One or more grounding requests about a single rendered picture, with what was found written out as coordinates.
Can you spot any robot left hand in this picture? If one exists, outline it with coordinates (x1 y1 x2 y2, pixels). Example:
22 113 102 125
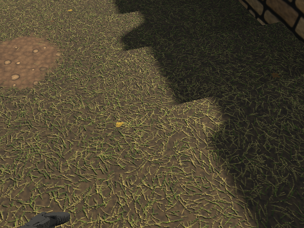
20 212 70 228

